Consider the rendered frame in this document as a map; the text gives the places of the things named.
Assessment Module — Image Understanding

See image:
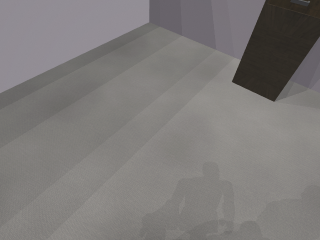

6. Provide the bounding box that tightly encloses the cabinet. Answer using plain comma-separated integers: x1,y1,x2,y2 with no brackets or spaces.
232,0,320,102

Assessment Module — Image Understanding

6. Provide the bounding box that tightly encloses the drawer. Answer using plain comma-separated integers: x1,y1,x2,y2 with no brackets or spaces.
268,0,320,18

